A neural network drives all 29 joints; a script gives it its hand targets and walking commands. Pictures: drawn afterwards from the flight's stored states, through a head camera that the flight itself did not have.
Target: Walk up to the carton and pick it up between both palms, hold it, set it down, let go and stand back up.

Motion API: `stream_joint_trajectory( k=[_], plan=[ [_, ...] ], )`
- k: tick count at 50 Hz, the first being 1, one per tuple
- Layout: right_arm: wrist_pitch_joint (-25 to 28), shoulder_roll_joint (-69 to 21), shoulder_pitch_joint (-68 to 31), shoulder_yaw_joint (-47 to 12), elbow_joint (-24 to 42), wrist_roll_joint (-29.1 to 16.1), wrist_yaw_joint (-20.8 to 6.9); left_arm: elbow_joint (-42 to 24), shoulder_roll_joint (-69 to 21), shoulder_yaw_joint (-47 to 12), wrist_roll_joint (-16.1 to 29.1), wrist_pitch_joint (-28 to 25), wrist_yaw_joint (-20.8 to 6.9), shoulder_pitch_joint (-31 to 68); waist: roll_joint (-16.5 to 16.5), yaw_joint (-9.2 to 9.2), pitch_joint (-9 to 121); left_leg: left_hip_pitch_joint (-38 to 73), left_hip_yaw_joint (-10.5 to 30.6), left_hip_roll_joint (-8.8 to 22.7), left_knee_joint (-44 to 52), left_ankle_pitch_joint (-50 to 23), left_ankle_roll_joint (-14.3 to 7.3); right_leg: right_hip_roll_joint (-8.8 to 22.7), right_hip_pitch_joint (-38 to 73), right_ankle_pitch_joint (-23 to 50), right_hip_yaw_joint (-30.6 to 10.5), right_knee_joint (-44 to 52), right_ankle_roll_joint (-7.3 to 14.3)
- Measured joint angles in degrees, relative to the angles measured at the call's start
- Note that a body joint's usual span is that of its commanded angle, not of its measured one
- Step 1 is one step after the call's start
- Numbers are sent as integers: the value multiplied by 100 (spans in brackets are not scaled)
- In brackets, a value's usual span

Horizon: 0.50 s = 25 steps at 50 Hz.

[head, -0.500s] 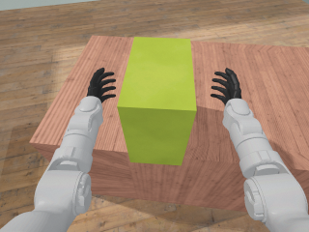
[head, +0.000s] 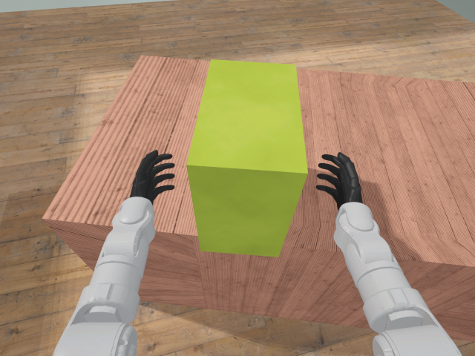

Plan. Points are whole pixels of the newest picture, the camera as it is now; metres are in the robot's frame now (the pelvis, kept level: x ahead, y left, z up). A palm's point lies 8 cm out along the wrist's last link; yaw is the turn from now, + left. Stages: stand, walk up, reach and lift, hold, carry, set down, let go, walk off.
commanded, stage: set down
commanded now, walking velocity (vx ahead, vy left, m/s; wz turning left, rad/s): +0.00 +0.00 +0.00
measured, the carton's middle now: (246, 161) +0.50 +0.01 +0.01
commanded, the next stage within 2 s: let go in 1.80 s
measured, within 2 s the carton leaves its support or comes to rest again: neither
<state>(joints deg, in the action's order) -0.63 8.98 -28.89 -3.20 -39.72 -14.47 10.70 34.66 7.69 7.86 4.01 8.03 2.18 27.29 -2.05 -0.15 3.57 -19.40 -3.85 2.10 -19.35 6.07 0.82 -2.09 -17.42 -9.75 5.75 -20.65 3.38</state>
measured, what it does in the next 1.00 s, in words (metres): stands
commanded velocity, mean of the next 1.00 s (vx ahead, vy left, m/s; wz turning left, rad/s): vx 0.00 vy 0.00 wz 0.00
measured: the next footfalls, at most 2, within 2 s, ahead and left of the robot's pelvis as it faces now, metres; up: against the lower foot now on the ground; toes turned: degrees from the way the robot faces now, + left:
none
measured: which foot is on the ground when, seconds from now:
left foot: down 0.00-1.00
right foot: down 0.00-1.00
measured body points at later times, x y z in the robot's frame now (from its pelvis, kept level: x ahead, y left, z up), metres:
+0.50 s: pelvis +0.01 +0.02 -0.01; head +0.04 +0.03 +0.44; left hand +0.29 +0.21 -0.04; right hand +0.30 -0.17 -0.03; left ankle +0.03 +0.13 -0.74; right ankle +0.01 -0.07 -0.74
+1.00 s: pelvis +0.02 +0.01 -0.01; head +0.04 +0.03 +0.44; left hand +0.25 +0.22 -0.07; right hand +0.24 -0.19 -0.06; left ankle +0.03 +0.13 -0.74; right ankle +0.01 -0.07 -0.74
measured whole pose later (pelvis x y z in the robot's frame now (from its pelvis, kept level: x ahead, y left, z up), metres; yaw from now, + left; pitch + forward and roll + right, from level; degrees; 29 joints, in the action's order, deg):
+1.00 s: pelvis +0.02 +0.01 -0.01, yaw -1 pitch +0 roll +0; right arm 27.6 7.6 0.6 -2.7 -50.9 -9.0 -1.2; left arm 40.3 9.3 -0.6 4.1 -19.4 4.5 -3.1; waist -2.8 0.7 -1.2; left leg -13.1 -5.4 1.6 -27.2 13.8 -0.1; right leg -1.1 -11.3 -16.5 3.9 -27.9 2.8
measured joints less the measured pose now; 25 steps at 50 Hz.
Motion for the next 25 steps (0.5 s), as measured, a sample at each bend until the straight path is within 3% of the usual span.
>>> stream_joint_trajectory(
  k=[11,18,25],
  plan=[
    [1032,112,1139,55,-67,68,-530,-241,-180,-255,-147,-1097,58,-1214,25,32,-68,209,-82,-49,-86,143,-72,51,221,-70,-88,-13,-47],
    [1640,-177,1764,309,-526,427,-843,731,-114,-520,-73,-2545,310,-1695,-37,99,-134,159,-107,-28,-428,364,-111,52,181,-260,-116,-312,-25],
    [2326,-326,1869,251,-866,424,-944,953,-86,-845,58,-3270,461,-1998,23,20,-141,-248,-25,-9,-918,583,-110,62,-134,-430,-38,-666,-45]
  ],
)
